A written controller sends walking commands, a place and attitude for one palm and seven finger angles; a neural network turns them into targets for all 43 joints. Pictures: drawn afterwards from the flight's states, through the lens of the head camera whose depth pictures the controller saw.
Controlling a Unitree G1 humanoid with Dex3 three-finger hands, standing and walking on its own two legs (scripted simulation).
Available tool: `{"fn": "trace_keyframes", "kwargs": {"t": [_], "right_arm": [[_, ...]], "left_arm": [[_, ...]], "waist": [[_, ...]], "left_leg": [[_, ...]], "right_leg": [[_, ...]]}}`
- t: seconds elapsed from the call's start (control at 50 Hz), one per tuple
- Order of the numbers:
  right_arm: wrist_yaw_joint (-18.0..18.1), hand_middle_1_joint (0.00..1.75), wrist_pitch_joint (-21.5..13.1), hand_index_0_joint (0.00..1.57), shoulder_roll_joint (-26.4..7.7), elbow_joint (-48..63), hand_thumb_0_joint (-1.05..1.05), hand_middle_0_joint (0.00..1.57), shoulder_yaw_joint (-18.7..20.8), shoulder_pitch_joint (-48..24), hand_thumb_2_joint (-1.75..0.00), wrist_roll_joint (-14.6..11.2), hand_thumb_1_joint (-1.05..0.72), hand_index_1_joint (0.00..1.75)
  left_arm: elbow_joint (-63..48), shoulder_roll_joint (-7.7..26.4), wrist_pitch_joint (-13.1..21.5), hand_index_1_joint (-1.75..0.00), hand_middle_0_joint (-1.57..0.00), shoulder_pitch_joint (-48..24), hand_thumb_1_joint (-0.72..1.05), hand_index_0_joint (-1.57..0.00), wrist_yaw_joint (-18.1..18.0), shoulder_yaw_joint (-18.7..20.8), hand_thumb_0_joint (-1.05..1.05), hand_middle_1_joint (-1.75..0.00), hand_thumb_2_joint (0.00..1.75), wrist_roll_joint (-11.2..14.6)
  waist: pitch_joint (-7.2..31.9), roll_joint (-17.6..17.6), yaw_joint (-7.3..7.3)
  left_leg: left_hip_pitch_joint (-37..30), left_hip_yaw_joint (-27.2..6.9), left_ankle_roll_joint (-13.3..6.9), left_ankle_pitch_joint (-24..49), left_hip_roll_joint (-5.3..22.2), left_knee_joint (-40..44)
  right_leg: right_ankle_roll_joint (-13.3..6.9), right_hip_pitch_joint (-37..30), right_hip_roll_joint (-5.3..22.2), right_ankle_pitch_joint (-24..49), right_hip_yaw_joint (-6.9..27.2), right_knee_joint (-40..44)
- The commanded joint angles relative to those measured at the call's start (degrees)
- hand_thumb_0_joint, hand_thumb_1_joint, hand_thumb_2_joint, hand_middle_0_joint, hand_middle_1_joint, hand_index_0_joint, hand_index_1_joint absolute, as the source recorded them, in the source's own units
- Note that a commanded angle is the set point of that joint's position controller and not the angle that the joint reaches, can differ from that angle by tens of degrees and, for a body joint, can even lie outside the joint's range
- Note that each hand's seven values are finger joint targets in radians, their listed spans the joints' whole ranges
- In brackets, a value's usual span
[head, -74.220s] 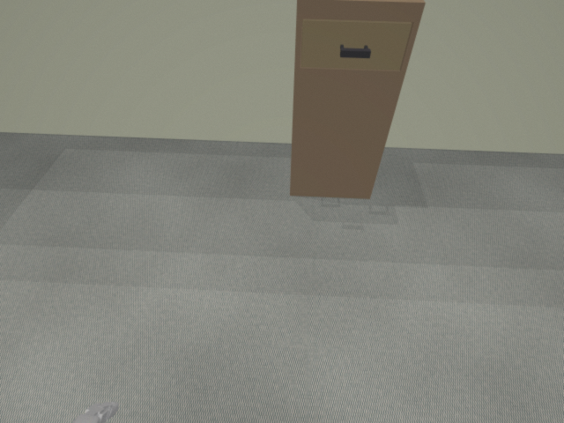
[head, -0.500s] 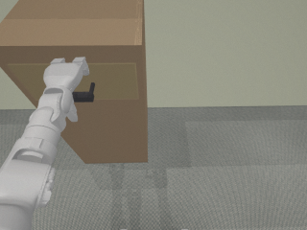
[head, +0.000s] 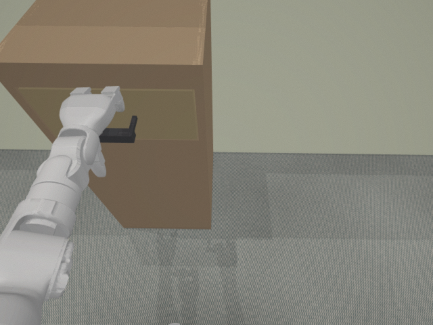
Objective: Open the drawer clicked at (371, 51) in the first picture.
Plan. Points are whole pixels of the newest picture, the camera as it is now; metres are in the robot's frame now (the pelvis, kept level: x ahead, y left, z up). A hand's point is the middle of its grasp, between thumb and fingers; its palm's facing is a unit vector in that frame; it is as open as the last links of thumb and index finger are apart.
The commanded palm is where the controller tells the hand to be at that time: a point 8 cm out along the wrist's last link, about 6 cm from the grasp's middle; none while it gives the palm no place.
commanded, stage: re-aim the fingers above the handle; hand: left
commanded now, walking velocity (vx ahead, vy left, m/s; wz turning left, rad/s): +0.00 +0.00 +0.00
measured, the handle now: (113, 127) +0.53 +0.23 +0.01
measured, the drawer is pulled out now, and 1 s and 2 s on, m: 0.00 0.00 0.00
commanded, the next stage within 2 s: lower the fingers behind the handle in 1.74 s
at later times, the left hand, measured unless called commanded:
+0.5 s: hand (97, 134) +0.46 +0.23 +0.07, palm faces -0.07 +0.01 -1.00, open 13.8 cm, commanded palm +0.45 +0.22 +0.13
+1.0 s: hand (98, 127) +0.48 +0.23 +0.07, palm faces -0.09 +0.02 -1.00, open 13.7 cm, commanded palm +0.46 +0.23 +0.12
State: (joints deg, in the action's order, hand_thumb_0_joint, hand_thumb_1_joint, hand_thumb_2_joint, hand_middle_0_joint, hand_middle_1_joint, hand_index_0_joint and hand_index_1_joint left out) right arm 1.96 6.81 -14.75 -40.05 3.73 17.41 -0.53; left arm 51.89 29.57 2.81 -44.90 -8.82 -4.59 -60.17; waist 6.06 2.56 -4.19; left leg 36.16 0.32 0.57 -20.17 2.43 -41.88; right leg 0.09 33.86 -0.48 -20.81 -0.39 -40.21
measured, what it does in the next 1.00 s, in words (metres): stands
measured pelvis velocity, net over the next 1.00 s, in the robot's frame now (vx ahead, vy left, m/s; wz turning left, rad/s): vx -0.02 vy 0.01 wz -0.03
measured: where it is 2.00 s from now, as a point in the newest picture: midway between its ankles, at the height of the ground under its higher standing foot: outside the picture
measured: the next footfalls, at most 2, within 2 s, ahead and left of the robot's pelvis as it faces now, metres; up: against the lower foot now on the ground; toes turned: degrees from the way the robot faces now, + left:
none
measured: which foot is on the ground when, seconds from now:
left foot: down 0.00-1.00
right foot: down 0.00-1.00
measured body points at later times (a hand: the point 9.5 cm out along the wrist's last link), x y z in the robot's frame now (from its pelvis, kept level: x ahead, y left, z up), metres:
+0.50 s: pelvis -0.01 +0.01 +0.00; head +0.06 +0.00 +0.44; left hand +0.46 +0.23 +0.12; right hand +0.00 -0.26 -0.13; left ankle -0.01 +0.13 -0.71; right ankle -0.02 -0.12 -0.71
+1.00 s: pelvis -0.02 +0.01 +0.00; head +0.06 -0.01 +0.44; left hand +0.48 +0.23 +0.13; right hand -0.01 -0.26 -0.14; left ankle -0.01 +0.13 -0.71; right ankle -0.02 -0.12 -0.71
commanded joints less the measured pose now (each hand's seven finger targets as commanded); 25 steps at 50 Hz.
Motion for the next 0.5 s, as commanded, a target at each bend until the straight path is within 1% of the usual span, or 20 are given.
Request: {"fn": "trace_keyframes", "kwargs": {"t": [0.0,0.04,0.06,0.08,0.1,0.12,0.14,0.16,0.18,0.2,0.26,0.28,0.34,0.36,0.38,0.4,0.42,0.44,0.46,0.48], "right_arm": [[1.3,0.3,-1.33,0.2,-8.51,3.52,0.0,0.2,2.91,6.02,-0.9,0.06,-0.9,0.3],[1.3,0.3,-1.32,0.2,-8.35,3.64,0.0,0.2,2.81,6.13,-0.9,0.2,-0.9,0.3],[1.31,0.3,-1.28,0.2,-8.56,3.56,0.0,0.2,2.77,6.31,-0.9,0.37,-0.9,0.3],[1.16,0.3,-1.35,0.2,-8.15,3.84,0.0,0.2,2.48,6.35,-0.9,0.34,-0.9,0.3],[1.1,0.3,-1.23,0.2,-8.38,3.73,0.0,0.2,2.52,6.42,-0.9,0.28,-0.9,0.3],[1.09,0.3,-1.16,0.2,-8.27,4.17,0.0,0.2,2.26,6.3,-0.9,0.36,-0.9,0.3],[0.97,0.3,-1.06,0.2,-8.25,4.48,0.0,0.2,2.13,6.14,-0.9,0.26,-0.9,0.3],[0.9,0.3,-0.95,0.2,-8.57,4.25,0.0,0.2,2.11,6.35,-0.9,0.28,-0.9,0.3],[0.9,0.3,-1.08,0.2,-8.37,4.7,0.0,0.2,1.89,6.1,-0.9,0.25,-0.9,0.3],[0.8,0.3,-1.02,0.2,-8.55,4.75,0.0,0.2,1.99,6.36,-0.9,0.13,-0.9,0.3],[0.77,0.3,-0.9,0.2,-8.91,4.77,0.0,0.2,2.23,6.24,-0.9,0.19,-0.9,0.3],[0.89,0.3,-0.95,0.2,-8.77,4.98,0.0,0.2,2.21,6.36,-0.9,-0.02,-0.9,0.3],[1.01,0.3,-1.46,0.2,-8.74,5.06,0.0,0.2,2.86,6.66,-0.9,-0.09,-0.9,0.3],[1.15,0.3,-1.49,0.2,-8.9,4.71,0.0,0.2,2.94,6.67,-0.9,-0.06,-0.9,0.3],[1.3,0.3,-1.6,0.2,-8.76,4.56,0.0,0.2,2.89,6.82,-0.9,-0.14,-0.9,0.3],[1.48,0.3,-1.78,0.2,-9.0,4.15,0.0,0.2,3.07,6.94,-0.9,-0.21,-0.9,0.3],[1.73,0.3,-1.93,0.2,-8.85,3.87,0.0,0.2,3.01,6.76,-0.9,-0.22,-0.9,0.3],[1.83,0.3,-2.12,0.2,-8.89,3.58,0.0,0.2,3.11,6.93,-0.9,-0.15,-0.9,0.3],[1.93,0.3,-2.29,0.2,-8.87,3.37,0.0,0.2,3.15,6.96,-0.9,-0.12,-0.9,0.3],[1.98,0.3,-2.53,0.2,-8.53,3.22,0.0,0.2,3.03,6.93,-0.9,-0.17,-0.9,0.3]], "left_arm": [[-11.7,9.96,1.79,-1.2,-0.3,-30.47,-0.5,-0.3,-0.89,1.61,0.0,-1.2,0.3,0.94],[-10.69,11.79,2.36,-1.2,-0.3,-29.56,-0.5,-0.3,-1.26,3.64,0.0,-1.2,0.3,0.48],[-10.72,13.61,2.65,-1.2,-0.3,-29.99,-0.5,-0.3,-1.56,5.3,0.0,-1.2,0.3,0.31],[-9.69,14.06,2.8,-1.2,-0.3,-29.62,-0.5,-0.3,-2.16,5.86,0.0,-1.2,0.3,-0.09],[-8.71,16.57,2.63,-1.2,-0.3,-28.53,-0.5,-0.3,-2.9,8.27,0.0,-1.2,0.3,-0.46],[-7.72,18.0,2.28,-1.2,-0.3,-27.03,-0.5,-0.3,-3.63,9.58,0.0,-1.2,0.3,-1.14],[-6.81,18.57,1.68,-1.2,-0.3,-26.51,-0.5,-0.3,-4.29,10.04,0.0,-1.2,0.3,-1.33],[-5.57,20.53,1.15,-1.2,-0.3,-26.24,-0.5,-0.3,-4.83,11.62,0.0,-1.2,0.3,-1.85],[-5.15,19.74,0.51,-1.2,-0.3,-26.65,-0.5,-0.3,-5.46,10.41,0.0,-1.2,0.3,-2.36],[-4.6,20.99,-0.22,-1.2,-0.3,-25.18,-0.5,-0.3,-5.86,11.69,0.0,-1.2,0.3,-2.54],[-5.36,21.57,-1.27,-1.2,-0.3,-25.58,-0.5,-0.3,-6.65,11.96,0.0,-1.2,0.3,-2.7],[-6.26,20.89,-1.35,-1.2,-0.3,-26.23,-0.5,-0.3,-6.59,10.99,0.0,-1.2,0.3,-2.85],[-9.09,16.79,-0.7,-1.2,-0.3,-25.82,-0.5,-0.3,-5.05,8.14,0.0,-1.2,0.3,-1.68],[-9.55,15.35,-0.26,-1.2,-0.3,-26.45,-0.5,-0.3,-4.18,6.78,0.0,-1.2,0.3,-1.01],[-9.65,13.52,0.14,-1.2,-0.3,-27.02,-0.5,-0.3,-3.43,4.9,0.0,-1.2,0.3,-0.67],[-10.19,12.93,0.56,-1.2,-0.3,-27.36,-0.5,-0.3,-2.68,4.24,0.0,-1.2,0.3,-0.08],[-10.57,12.2,1.11,-1.2,-0.3,-28.62,-0.5,-0.3,-2.2,3.21,0.0,-1.2,0.3,-0.31],[-10.71,10.49,1.47,-1.2,-0.3,-29.06,-0.5,-0.3,-1.75,1.87,0.0,-1.2,0.3,0.31],[-12.03,10.05,2.28,-1.2,-0.3,-30.29,-0.5,-0.3,-1.31,1.46,0.0,-1.2,0.3,0.71],[-12.29,9.17,3.02,-1.2,-0.3,-31.19,-0.5,-0.3,-1.23,0.53,0.0,-1.2,0.3,0.43]], "waist": [[21.11,0.49,-3.56],[21.6,0.7,-2.65],[22.48,0.18,-2.3],[23.0,0.85,-1.75],[22.87,0.58,-1.25],[23.66,0.35,-0.24],[22.86,0.24,-0.2],[23.6,-1.05,0.22],[23.39,-0.26,0.0],[23.34,-1.22,0.64],[25.26,-1.36,0.46],[26.11,-0.56,0.1],[27.32,-0.14,-0.63],[27.04,-0.68,-1.71],[25.59,-0.59,-2.28],[23.81,-0.69,-2.73],[22.82,-0.94,-3.33],[20.82,-0.61,-3.79],[20.3,-0.52,-4.08],[20.01,0.68,-4.1]], "left_leg": [[-16.62,1.97,-3.05,19.99,-3.58,1.59],[-16.04,1.9,-2.92,20.8,-3.63,1.42],[-15.6,1.84,-2.87,21.65,-3.55,1.2],[-14.54,1.96,-2.84,21.57,-3.7,1.18],[-13.74,1.98,-2.74,21.37,-3.55,1.08],[-12.37,2.2,-2.68,21.84,-3.68,1.04],[-11.35,2.36,-2.64,21.17,-3.62,1.19],[-10.1,2.17,-2.53,21.29,-3.54,1.22],[-9.53,2.66,-2.57,20.51,-3.46,1.37],[-8.98,2.62,-2.47,20.42,-3.35,1.52],[-9.77,3.12,-2.6,20.92,-3.23,1.6],[-10.73,3.15,-2.63,21.03,-3.14,1.73],[-14.09,3.18,-2.85,21.63,-2.95,1.93],[-14.88,2.94,-2.97,22.2,-2.84,1.88],[-15.18,2.79,-3.06,20.76,-2.85,2.31],[-15.63,2.46,-3.09,19.47,-2.76,2.53],[-15.94,2.21,-3.17,18.26,-2.74,2.76],[-16.23,1.94,-3.18,17.35,-2.77,3.09],[-16.74,1.77,-3.17,17.31,-2.7,3.16],[-17.22,1.49,-3.06,16.59,-2.75,3.33]], "right_leg": [[-1.25,-4.75,-2.87,20.85,-0.49,4.77],[-1.48,-5.03,-2.92,21.02,-0.62,4.09],[-1.56,-5.7,-2.89,21.57,-0.57,3.71],[-1.41,-5.93,-2.84,21.63,-0.46,3.28],[-1.57,-6.19,-2.9,21.73,-0.54,2.89],[-1.5,-7.2,-2.79,22.22,-0.46,2.44],[-1.5,-7.49,-2.82,22.19,-0.48,2.46],[-1.55,-8.31,-2.84,22.05,-0.59,2.06],[-1.27,-7.9,-2.71,21.71,-0.43,2.14],[-1.33,-8.58,-2.8,21.8,-0.6,1.96],[-1.21,-9.87,-2.74,22.61,-0.27,2.48],[-1.08,-9.48,-2.75,22.64,-0.3,2.47],[-1.11,-9.67,-3.09,23.09,-0.45,3.35],[-1.13,-9.72,-3.02,23.71,-0.3,3.94],[-0.85,-8.28,-3.07,21.99,-0.32,4.57],[-1.02,-7.06,-3.17,20.57,-0.5,4.95],[-0.86,-5.49,-3.13,18.67,-0.49,5.36],[-1.08,-4.42,-3.21,17.42,-0.76,5.78],[-1.21,-3.96,-3.12,16.74,-0.71,6.17],[-1.11,-2.37,-3.09,15.1,-0.83,5.99]]}}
